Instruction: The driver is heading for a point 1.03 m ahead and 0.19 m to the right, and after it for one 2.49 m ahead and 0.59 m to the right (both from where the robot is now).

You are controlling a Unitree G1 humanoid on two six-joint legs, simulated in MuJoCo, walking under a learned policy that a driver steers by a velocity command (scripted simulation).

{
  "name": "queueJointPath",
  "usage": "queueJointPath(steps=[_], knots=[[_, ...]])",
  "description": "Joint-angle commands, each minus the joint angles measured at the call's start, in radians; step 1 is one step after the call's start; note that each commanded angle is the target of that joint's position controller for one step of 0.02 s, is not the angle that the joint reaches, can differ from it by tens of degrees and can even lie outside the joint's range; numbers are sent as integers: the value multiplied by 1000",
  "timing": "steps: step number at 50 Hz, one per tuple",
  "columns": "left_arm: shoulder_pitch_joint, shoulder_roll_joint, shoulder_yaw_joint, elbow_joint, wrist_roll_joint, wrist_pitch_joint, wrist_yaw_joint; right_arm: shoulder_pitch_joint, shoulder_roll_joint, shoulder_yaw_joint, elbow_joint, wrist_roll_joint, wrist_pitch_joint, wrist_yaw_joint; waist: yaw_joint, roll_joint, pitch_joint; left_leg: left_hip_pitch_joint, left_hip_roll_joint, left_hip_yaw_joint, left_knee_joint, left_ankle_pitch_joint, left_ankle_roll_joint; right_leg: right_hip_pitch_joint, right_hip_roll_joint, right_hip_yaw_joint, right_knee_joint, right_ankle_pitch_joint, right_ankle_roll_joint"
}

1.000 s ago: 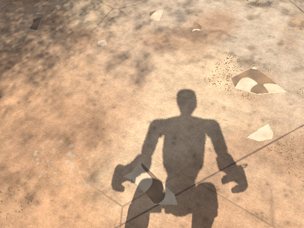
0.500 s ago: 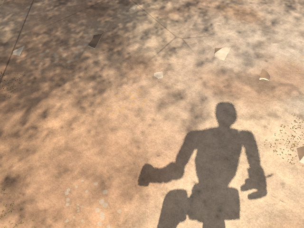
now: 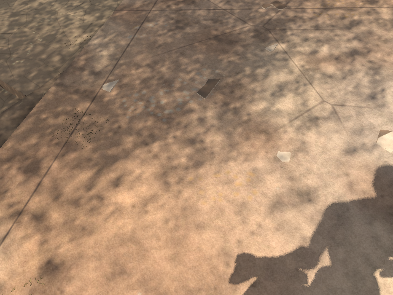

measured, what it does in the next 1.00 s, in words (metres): walks ahead, turning right: left foot, then right foot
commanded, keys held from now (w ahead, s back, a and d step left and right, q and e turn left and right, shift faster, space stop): w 0.08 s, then no key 0.10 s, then e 0.54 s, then w+e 0.28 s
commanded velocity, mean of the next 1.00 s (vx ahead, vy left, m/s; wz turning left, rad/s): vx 0.22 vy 0.00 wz -0.30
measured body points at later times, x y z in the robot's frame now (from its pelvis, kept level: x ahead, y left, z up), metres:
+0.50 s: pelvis +0.19 +0.04 -0.01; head +0.23 +0.05 +0.44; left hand +0.30 +0.32 -0.13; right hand +0.35 -0.23 -0.10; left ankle +0.28 +0.14 -0.74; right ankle +0.18 -0.10 -0.67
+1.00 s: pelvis +0.25 -0.01 +0.01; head +0.26 -0.05 +0.46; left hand +0.43 +0.23 -0.08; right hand +0.31 -0.34 -0.10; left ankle +0.39 +0.13 -0.69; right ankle +0.21 -0.09 -0.74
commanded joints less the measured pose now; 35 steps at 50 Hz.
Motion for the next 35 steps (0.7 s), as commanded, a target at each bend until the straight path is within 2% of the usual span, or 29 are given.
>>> queueJointPath(steps=[1, 4, 6, 8, 10, 12, 13, 14, 15, 16, 17, 18, 19, 20, 21, 22, 24, 27, 31, 33, 34, 35], knots=[[14, 124, 26, -31, -13, -16, 5, -41, -35, -6, -90, -8, -18, 6, -9, -149, -2, -193, 71, -13, -110, 41, -10, 160, -264, 280, -220, 141, -191], [27, 163, 34, -12, -18, -8, 8, -134, -9, 9, -110, -11, -27, 13, 15, -129, 18, -177, 83, 18, -303, 181, -21, 148, -252, 202, -248, 201, -186], [31, 172, 32, 4, -17, 2, 10, -193, 0, 14, -116, -11, -33, 19, 28, -127, 37, -100, 56, 51, -440, 278, -25, 116, -220, 123, -226, 378, -160], [80, 181, 32, 31, -20, 14, 10, -232, -5, 11, -121, -10, -39, 27, 46, -138, 15, -24, 21, 71, -517, 362, -23, 132, -215, 89, -187, 491, -139], [106, 178, 29, 52, -28, 26, 12, -264, -16, 4, -132, -10, -41, 35, 46, -146, 6, 19, 2, 57, -579, 379, -5, 166, -224, 101, -136, 511, -119], [85, 189, 32, 56, -33, 37, 18, -218, -48, -12, -122, -21, -47, 36, -4, -149, -20, 117, -17, 45, -658, 388, 25, 185, -223, 130, -50, 535, -87], [63, 191, 32, 48, -35, 38, 22, -140, -73, -25, -94, -32, -50, 30, -50, -138, -60, 245, -29, 57, -710, 457, 46, 162, -194, 124, 30, 571, -63], [68, 168, 24, 37, -23, 33, 22, -63, -125, -41, -77, -46, -53, 19, -81, -96, -126, 418, 39, 20, -710, 707, 76, 90, -137, 101, 158, 469, -23], [111, 92, -4, 9, 7, 24, 19, 31, -190, -49, -78, -79, -44, 3, -91, 83, -278, 747, 289, -183, -595, 1159, 178, -158, -56, 70, 449, 8, 35], [253, 60, -21, 37, -12, 29, 20, 46, -166, -41, -81, -67, -21, 5, -71, 240, -454, 875, 470, -375, -592, 1208, 320, -293, 1, 92, 710, -563, 77], [215, 168, 11, 48, -32, 45, 23, 35, -127, -37, -84, -40, 0, 6, -96, 134, -429, 779, 411, -346, -642, 977, 296, -326, -35, 135, 805, -546, 90], [133, 177, 21, 25, -41, 62, 29, -29, -99, -28, -81, -25, 9, 3, -77, 94, -300, 673, 362, -270, -690, 788, 260, -397, -61, 101, 826, -486, 98], [103, 157, 22, 24, -35, 84, 39, -91, -70, -17, -74, -19, 11, 2, -51, 60, -208, 538, 322, -208, -744, 641, 236, -396, -90, 84, 804, -427, 113], [103, 146, 27, 23, -27, 112, 51, -152, -58, -14, -71, -25, 13, 3, -18, 70, -145, 391, 295, -152, -802, 506, 219, -338, -111, 81, 774, -379, 127], [122, 127, 27, 20, -24, 135, 59, -196, -73, -20, -67, -40, 12, 4, 11, 101, -108, 262, 273, -101, -856, 423, 215, -259, -108, 59, 769, -327, 138], [135, 111, 28, 16, -21, 148, 64, -225, -75, -24, -63, -48, 9, 3, 25, 113, -92, 195, 263, -59, -887, 374, 220, -217, -104, 40, 757, -289, 141], [117, 102, 33, -4, -15, 157, 66, -245, -77, -28, -49, -50, 2, -4, 30, 106, -83, 158, 265, -1, -908, 334, 226, -192, -113, 28, 692, -230, 131], [30, 92, 28, -49, -10, 155, 49, -241, -99, -38, -23, -40, 7, -21, 6, 80, -94, 189, 284, 44, -907, 312, 225, -161, -135, 21, 539, -142, 102], [-19, 121, 36, -88, -13, 161, 24, -221, -137, -52, 9, -21, 29, -26, -8, 73, -95, 253, 324, 55, -880, 272, 212, -111, -126, -9, 405, -144, 65], [4, 123, 43, -89, -12, 161, 14, -233, -147, -56, 23, -3, 40, -26, 16, 62, -89, 263, 314, 83, -819, 232, 169, -40, -102, -45, 260, -91, 31], [25, 133, 51, -81, -7, 160, 13, -216, -132, -54, 36, 4, 46, -26, 22, 40, -86, 245, 284, 113, -759, 176, 127, 16, -75, -53, 182, -49, 5], [51, 168, 64, -78, 0, 158, 18, -172, -97, -47, 60, 2, 52, -25, 22, -47, -58, 188, 227, 168, -629, 85, 55, 69, -90, 19, 61, 49, -35]])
